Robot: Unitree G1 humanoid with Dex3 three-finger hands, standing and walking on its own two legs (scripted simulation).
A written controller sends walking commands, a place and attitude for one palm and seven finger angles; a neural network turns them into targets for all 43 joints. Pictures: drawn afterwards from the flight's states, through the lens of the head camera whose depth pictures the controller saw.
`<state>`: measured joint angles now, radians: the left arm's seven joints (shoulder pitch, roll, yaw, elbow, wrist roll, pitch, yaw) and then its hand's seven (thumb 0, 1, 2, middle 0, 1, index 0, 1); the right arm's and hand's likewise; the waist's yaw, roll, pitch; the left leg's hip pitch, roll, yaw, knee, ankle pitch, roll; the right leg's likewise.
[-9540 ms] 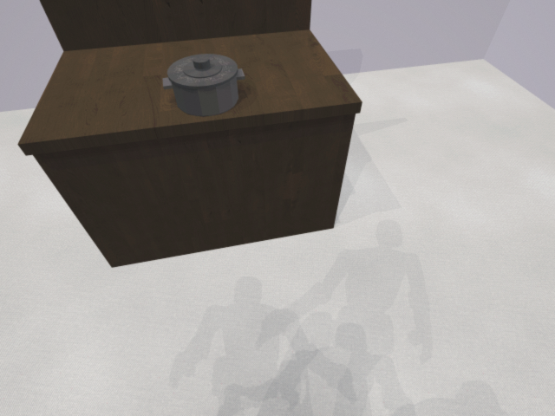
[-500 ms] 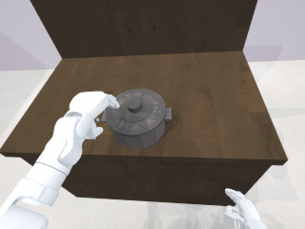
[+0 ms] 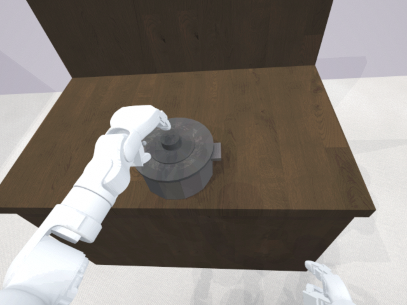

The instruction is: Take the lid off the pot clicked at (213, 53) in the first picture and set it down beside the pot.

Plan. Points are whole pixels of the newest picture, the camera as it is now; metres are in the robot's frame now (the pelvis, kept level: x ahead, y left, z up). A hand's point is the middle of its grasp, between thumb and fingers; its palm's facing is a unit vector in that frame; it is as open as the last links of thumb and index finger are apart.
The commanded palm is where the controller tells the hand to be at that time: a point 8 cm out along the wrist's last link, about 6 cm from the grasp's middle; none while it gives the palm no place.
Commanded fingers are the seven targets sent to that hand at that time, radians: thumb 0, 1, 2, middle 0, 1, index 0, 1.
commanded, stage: move the open hand above the knob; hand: left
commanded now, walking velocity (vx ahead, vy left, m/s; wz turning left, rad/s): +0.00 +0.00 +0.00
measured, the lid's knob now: (170, 140) +0.48 +0.11 +0.03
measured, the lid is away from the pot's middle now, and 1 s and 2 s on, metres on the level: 0.00 0.00 0.00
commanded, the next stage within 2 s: lower the open fingers around the knob in 1.04 s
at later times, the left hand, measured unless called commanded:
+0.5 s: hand (169, 123) +0.46 +0.10 +0.11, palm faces -0.26 -0.05 -0.97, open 9.9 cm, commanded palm +0.44 +0.11 +0.17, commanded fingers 0.00 -0.25 1.37 -0.84 -0.08 -0.84 -0.08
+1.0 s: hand (161, 128) +0.45 +0.11 +0.10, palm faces -0.27 -0.05 -0.96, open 9.9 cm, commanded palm +0.43 +0.12 +0.17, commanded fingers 0.00 -0.25 1.37 -0.84 -0.08 -0.84 -0.08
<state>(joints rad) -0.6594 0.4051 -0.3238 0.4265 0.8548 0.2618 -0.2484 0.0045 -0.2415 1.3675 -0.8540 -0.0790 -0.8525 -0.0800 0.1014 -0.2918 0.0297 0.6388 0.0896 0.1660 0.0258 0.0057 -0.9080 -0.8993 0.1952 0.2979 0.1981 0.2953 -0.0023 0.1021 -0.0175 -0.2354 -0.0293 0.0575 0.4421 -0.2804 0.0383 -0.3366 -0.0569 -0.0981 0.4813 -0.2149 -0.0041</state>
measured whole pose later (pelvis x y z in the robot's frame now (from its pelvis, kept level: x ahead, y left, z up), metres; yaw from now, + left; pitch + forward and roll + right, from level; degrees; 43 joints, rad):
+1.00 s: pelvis +0.00 +0.01 +0.00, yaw -1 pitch +7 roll +1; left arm -0.90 0.29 -0.36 0.75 0.87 0.29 -0.20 0.00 -0.24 1.37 -0.85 -0.08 -0.85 -0.08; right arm 0.11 -0.28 0.02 0.68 0.09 0.19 0.01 0.00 -0.91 -0.90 0.20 0.30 0.20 0.30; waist -0.02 0.09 -0.05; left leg -0.28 -0.04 0.07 0.44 -0.28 0.05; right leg -0.38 -0.06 -0.08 0.48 -0.21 0.01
